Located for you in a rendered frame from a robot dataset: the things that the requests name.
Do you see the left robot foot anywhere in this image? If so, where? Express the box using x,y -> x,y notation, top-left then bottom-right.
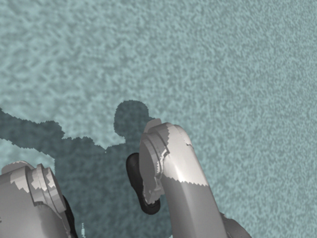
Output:
63,196 -> 78,238

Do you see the right robot hand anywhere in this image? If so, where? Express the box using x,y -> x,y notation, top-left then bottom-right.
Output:
220,212 -> 252,238

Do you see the right robot foot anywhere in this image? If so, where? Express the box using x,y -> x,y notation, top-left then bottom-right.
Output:
126,153 -> 160,215

